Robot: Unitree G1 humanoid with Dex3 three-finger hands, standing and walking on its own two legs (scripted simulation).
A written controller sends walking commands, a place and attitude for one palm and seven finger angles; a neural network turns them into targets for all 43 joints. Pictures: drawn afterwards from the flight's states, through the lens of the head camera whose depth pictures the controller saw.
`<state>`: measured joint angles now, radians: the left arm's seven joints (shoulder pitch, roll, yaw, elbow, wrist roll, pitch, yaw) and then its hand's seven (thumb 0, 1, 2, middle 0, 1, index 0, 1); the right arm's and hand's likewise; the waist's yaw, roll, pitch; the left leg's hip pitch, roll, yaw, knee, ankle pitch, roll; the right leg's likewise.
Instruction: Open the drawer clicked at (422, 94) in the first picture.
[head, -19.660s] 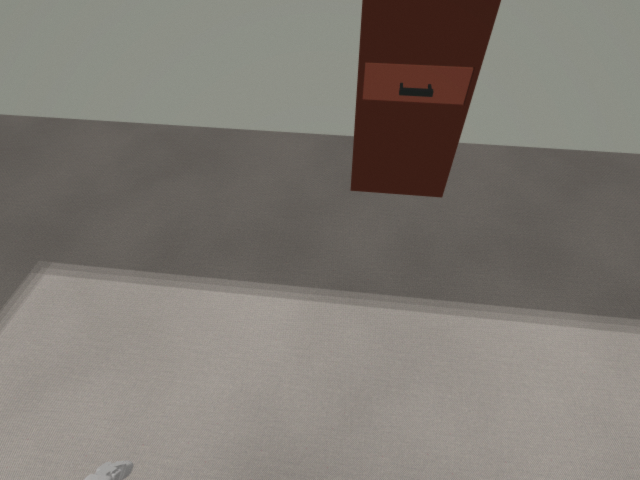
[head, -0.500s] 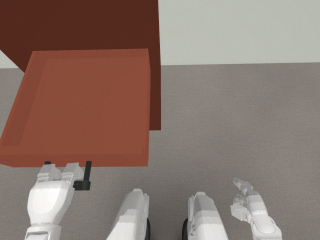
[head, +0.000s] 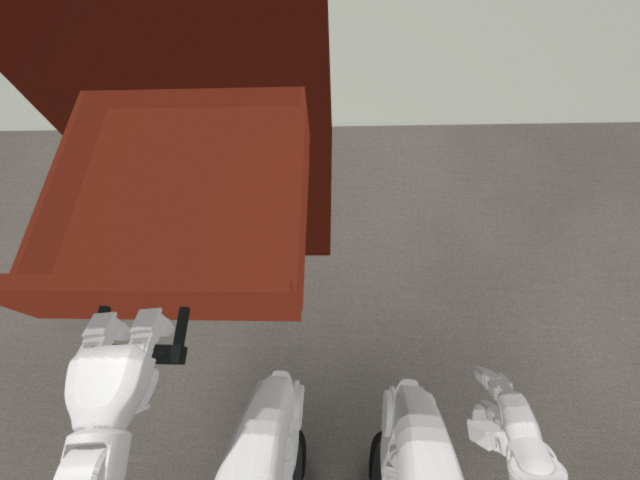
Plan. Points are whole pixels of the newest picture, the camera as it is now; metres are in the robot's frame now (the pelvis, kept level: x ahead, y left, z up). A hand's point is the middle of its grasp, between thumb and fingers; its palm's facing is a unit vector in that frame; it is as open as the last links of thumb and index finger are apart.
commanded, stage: open the thumb to release the handle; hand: left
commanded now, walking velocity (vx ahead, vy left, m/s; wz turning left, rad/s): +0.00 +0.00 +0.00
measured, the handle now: (138, 335) +0.27 +0.26 -0.04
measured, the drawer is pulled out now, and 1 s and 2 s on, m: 0.30 0.30 0.30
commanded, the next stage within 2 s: lift the hand off the handle in 0.18 s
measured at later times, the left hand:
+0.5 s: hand (138, 375) +0.23 +0.26 -0.06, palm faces -0.03 -0.04 -1.00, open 13.8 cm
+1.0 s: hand (128, 367) +0.23 +0.26 -0.04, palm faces -0.06 -0.05 -1.00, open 13.6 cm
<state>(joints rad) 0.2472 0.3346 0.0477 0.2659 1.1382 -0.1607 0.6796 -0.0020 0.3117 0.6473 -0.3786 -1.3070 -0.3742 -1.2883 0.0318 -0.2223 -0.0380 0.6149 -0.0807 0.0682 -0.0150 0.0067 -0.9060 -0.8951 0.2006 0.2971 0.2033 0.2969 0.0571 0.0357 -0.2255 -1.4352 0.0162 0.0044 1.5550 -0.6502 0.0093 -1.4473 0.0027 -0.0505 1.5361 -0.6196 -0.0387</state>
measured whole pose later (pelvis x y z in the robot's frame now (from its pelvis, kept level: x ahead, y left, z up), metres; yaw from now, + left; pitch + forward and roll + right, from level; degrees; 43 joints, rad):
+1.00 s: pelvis -0.01 +0.00 +0.02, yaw +0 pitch +27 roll -1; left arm 0.18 0.36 0.04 0.35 1.10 -0.14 0.66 0.00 -0.49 0.30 -0.34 -1.20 -0.36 -1.21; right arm 0.08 -0.24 -0.04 0.64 -0.06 0.04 -0.04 0.01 -0.91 -0.90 0.20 0.30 0.20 0.30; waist 0.02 0.04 -0.21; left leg -1.33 0.02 0.00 1.46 -0.60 0.01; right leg -1.34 0.01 -0.06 1.43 -0.56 -0.04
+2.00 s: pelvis +0.03 +0.01 +0.09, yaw +0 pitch +21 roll -1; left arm 0.34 0.35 0.01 0.20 1.08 -0.07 0.61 0.00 -0.49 0.30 -0.32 -1.20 -0.35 -1.21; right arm 0.13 -0.24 -0.03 0.56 -0.06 0.09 -0.01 0.01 -0.90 -0.90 0.20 0.30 0.20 0.30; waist 0.03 0.05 -0.20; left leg -1.00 0.02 0.01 1.19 -0.56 0.02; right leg -1.00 0.02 -0.04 1.16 -0.52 -0.02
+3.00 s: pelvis +0.05 +0.01 +0.13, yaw -1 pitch +15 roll -1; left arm 0.45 0.35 -0.01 0.07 1.04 -0.07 0.50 0.00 -0.49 0.30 -0.32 -1.20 -0.31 -1.20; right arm 0.18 -0.24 -0.03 0.51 -0.05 0.09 0.02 0.01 -0.91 -0.90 0.20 0.30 0.20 0.30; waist 0.04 0.06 -0.16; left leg -0.73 0.01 0.03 0.97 -0.50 0.02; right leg -0.74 0.01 -0.02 0.95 -0.47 -0.01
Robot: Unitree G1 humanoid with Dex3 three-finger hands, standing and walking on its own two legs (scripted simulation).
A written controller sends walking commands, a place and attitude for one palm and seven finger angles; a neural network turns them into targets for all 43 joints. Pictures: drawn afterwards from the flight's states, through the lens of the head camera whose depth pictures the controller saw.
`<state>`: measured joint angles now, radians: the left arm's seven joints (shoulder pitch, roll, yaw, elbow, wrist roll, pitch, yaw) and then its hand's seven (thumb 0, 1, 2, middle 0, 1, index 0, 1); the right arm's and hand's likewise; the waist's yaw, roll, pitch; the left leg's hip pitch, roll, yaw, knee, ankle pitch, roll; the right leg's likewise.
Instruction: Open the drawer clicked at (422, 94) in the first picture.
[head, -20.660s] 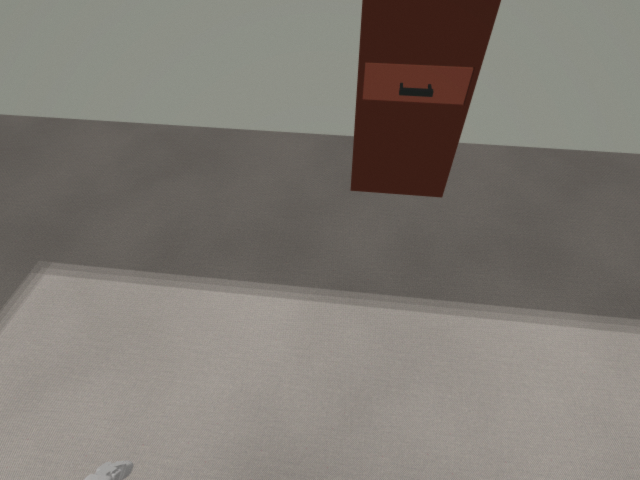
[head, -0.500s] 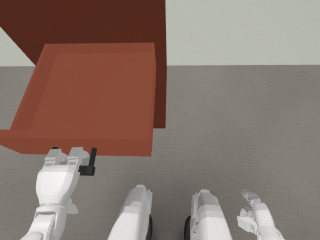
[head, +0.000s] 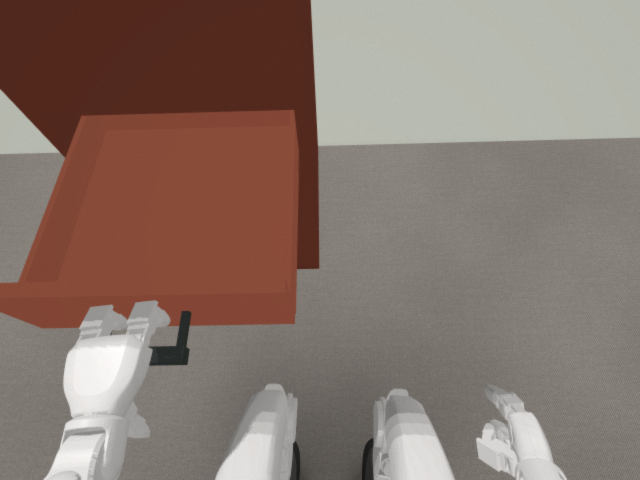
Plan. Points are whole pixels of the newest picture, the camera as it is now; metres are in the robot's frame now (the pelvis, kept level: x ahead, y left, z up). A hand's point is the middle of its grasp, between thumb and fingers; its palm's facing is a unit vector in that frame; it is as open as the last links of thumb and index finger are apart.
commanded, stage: lift the hand off the handle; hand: left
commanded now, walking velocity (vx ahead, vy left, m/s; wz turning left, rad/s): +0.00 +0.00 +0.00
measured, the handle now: (143, 338) +0.28 +0.26 -0.06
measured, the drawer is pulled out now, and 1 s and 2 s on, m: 0.30 0.30 0.30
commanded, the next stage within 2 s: draw the hand back to the body in 1.88 s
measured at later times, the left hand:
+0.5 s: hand (117, 366) +0.24 +0.26 -0.02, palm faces -0.07 -0.06 -1.00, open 13.6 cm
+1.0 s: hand (93, 355) +0.25 +0.27 +0.02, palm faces -0.04 -0.06 -1.00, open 13.7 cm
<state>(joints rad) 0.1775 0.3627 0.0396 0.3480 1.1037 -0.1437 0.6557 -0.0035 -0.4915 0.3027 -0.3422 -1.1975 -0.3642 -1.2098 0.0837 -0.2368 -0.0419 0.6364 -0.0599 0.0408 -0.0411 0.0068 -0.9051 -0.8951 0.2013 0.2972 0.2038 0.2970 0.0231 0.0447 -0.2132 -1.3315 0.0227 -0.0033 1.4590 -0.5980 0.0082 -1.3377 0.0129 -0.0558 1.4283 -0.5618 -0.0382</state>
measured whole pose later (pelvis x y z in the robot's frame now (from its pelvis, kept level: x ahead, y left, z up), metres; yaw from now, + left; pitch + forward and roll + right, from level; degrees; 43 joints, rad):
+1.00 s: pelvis +0.04 +0.01 +0.06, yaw +0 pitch +21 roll -1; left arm 0.34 0.35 0.01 0.20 1.08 -0.07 0.61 0.00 -0.49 0.30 -0.32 -1.20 -0.35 -1.21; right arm 0.13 -0.24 -0.03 0.56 -0.06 0.09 -0.01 0.01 -0.90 -0.90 0.20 0.30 0.20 0.30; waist 0.03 0.05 -0.20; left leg -1.00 0.02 0.01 1.19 -0.56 0.02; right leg -1.00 0.02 -0.04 1.16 -0.52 -0.02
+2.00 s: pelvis +0.06 +0.01 +0.10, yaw +0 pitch +15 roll -1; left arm 0.45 0.35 -0.01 0.07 1.04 -0.07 0.50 0.00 -0.49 0.30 -0.32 -1.20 -0.31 -1.20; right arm 0.18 -0.24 -0.03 0.51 -0.05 0.09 0.02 0.01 -0.91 -0.90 0.20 0.30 0.20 0.30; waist 0.04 0.06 -0.16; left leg -0.73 0.01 0.03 0.97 -0.50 0.02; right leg -0.74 0.01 -0.02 0.95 -0.47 -0.01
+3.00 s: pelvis +0.08 +0.01 +0.16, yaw +2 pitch -1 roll +0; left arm 0.58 0.31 0.21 -0.39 -0.06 -0.06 0.14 -0.01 -0.06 0.49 -0.28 -0.91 -0.27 -0.91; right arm 0.21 -0.21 0.04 0.58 0.02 -0.12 -0.09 0.01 -0.90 -0.90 0.20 0.30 0.20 0.30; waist 0.03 0.08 0.00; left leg -0.14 -0.01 -0.01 0.48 -0.31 0.01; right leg -0.15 0.00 -0.05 0.47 -0.30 -0.01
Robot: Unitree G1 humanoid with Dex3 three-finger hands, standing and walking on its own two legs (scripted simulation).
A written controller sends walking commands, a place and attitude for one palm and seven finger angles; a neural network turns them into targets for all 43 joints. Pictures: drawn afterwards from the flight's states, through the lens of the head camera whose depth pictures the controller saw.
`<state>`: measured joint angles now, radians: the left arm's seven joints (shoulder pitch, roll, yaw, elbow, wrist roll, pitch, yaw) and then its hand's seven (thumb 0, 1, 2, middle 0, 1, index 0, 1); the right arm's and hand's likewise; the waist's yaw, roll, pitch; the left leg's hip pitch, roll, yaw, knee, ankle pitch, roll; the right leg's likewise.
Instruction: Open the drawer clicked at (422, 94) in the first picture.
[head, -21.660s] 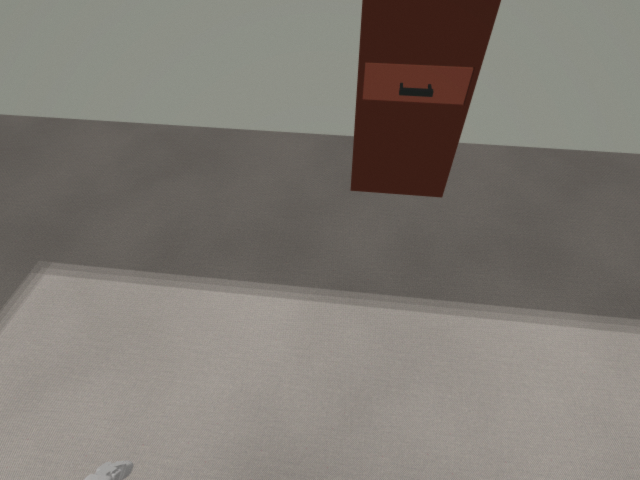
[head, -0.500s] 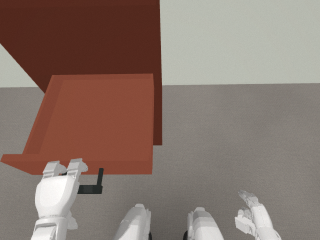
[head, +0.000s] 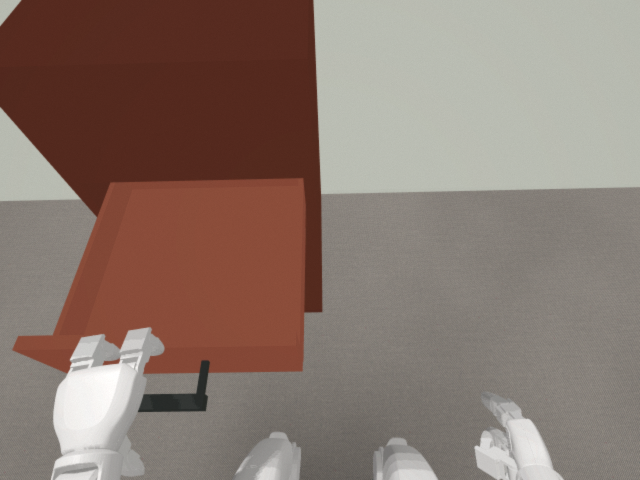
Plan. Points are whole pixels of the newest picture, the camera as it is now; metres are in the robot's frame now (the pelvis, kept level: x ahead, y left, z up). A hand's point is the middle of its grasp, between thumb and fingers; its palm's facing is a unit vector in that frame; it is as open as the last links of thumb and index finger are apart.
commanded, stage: lift the hand off the handle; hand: left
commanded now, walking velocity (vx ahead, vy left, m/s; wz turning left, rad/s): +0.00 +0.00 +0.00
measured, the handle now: (166, 386) +0.25 +0.25 -0.13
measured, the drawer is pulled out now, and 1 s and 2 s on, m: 0.30 0.30 0.30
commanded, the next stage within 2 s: draw the hand back to the body in 0.88 s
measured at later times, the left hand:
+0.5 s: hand (115, 404) +0.20 +0.25 +0.00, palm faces -0.04 -0.07 -1.00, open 13.9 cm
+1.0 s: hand (108, 399) +0.20 +0.25 +0.02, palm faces -0.07 -0.09 -0.99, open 13.9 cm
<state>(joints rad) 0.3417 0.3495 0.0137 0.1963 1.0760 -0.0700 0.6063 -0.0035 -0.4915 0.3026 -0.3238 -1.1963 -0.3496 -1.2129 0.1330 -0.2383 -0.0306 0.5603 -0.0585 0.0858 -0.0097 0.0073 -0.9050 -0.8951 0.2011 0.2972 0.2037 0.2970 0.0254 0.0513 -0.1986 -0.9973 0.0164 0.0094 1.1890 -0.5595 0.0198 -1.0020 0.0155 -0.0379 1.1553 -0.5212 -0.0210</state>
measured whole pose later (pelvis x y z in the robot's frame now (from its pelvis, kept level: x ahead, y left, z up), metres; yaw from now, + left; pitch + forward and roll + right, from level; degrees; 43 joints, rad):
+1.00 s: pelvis +0.02 +0.00 +0.04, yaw +0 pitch +15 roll -1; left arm 0.45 0.35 -0.01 0.07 1.04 -0.07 0.50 0.00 -0.49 0.30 -0.32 -1.20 -0.31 -1.20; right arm 0.18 -0.24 -0.03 0.51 -0.05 0.09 0.02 0.01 -0.91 -0.90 0.20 0.30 0.20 0.30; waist 0.04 0.06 -0.16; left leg -0.73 0.01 0.03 0.97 -0.50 0.02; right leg -0.74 0.01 -0.02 0.95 -0.47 -0.01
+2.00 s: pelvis +0.04 +0.00 +0.10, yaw +2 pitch -1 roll +0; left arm 0.58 0.31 0.21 -0.39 -0.06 -0.06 0.14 -0.01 -0.06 0.49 -0.28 -0.91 -0.27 -0.91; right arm 0.21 -0.21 0.04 0.58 0.02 -0.12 -0.09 0.01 -0.90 -0.90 0.20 0.30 0.20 0.30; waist 0.03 0.08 0.00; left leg -0.14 -0.01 -0.01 0.48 -0.31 0.01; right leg -0.15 0.00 -0.05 0.47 -0.30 -0.01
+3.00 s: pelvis +0.02 +0.01 +0.10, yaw +3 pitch +3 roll -1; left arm 0.68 0.38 0.34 -0.57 -0.06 -0.17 0.11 0.01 0.89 0.90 -0.22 -0.30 -0.21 -0.30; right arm 0.14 -0.24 -0.03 0.56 0.02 0.01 -0.07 0.01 -0.90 -0.90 0.20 0.30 0.20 0.30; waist 0.00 0.05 0.03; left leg -0.25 -0.02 -0.01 0.45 -0.25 0.02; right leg -0.24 0.00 -0.05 0.40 -0.22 0.00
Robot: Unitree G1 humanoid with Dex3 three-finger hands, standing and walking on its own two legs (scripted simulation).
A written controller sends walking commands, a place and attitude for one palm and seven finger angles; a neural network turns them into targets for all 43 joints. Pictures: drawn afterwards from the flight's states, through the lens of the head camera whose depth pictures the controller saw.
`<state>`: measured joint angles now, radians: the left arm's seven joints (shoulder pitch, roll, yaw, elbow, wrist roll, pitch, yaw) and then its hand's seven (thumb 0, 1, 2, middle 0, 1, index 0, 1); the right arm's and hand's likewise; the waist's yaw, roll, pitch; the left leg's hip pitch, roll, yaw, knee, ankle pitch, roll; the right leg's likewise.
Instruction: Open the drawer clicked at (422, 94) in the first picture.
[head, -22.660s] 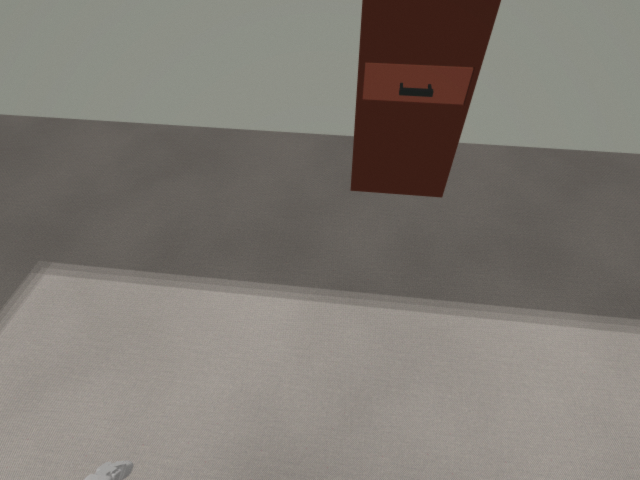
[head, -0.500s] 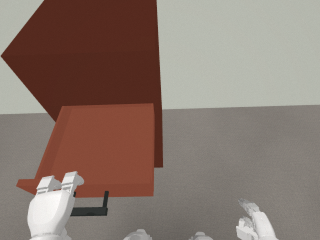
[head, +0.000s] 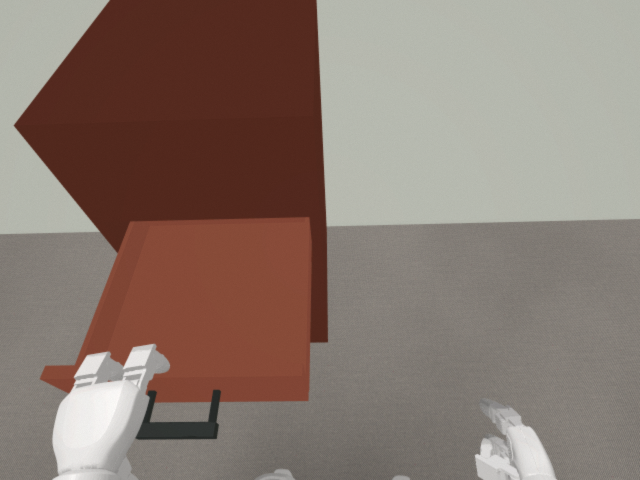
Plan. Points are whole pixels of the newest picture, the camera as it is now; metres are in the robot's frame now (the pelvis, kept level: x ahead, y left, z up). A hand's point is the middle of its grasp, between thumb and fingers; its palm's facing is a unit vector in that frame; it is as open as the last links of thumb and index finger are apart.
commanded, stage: draw the hand back to the body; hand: left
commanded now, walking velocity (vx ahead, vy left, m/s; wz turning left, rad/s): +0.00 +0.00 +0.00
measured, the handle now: (180, 414) +0.23 +0.25 -0.17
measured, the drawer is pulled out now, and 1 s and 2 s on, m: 0.30 0.30 0.30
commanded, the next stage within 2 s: step back with the hand held close in 1.58 s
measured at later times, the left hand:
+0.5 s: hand (81, 415) +0.18 +0.26 +0.06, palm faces +0.00 -0.07 -1.00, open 13.9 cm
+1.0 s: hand (52, 360) +0.19 +0.23 +0.17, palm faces +0.37 -0.83 -0.42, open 12.0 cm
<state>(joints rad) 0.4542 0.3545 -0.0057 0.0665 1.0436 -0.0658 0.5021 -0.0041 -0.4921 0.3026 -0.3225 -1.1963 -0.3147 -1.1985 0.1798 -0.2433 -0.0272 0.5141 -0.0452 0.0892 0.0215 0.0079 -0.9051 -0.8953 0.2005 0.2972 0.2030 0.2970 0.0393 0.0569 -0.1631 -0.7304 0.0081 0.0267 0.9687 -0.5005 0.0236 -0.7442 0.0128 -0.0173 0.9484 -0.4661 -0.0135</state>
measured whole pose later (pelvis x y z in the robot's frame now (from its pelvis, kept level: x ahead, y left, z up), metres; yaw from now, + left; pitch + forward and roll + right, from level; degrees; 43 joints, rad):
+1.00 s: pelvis +0.02 -0.01 +0.06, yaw +3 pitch -1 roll +0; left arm 0.58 0.31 0.21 -0.39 -0.06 -0.06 0.14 -0.01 -0.06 0.49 -0.28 -0.91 -0.27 -0.91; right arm 0.21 -0.21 0.04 0.58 0.02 -0.12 -0.09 0.01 -0.90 -0.90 0.20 0.30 0.20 0.30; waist 0.03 0.08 0.00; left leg -0.14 -0.01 -0.01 0.48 -0.31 0.01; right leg -0.15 0.00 -0.05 0.47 -0.30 -0.01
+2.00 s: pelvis +0.00 +0.00 +0.06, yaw +3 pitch +3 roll -1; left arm 0.68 0.38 0.34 -0.57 -0.06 -0.17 0.11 0.01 0.89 0.90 -0.22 -0.30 -0.21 -0.30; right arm 0.14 -0.24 -0.03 0.56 0.02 0.01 -0.07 0.01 -0.90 -0.90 0.20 0.30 0.20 0.30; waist 0.00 0.05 0.03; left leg -0.25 -0.02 -0.01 0.45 -0.25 0.02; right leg -0.24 0.00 -0.05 0.40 -0.22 0.00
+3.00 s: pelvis -0.10 +0.00 +0.05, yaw +5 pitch +4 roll -1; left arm 0.64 0.42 0.39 -0.65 -0.05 -0.23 0.16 0.01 0.88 0.90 -0.22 -0.30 -0.21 -0.30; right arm 0.13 -0.19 -0.03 0.60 0.01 -0.04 -0.08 0.01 -0.90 -0.90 0.20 0.30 0.20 0.30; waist -0.02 -0.04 0.01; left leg -0.41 -0.03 -0.03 0.58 -0.21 0.03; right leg -0.45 0.01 -0.01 0.60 -0.25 0.00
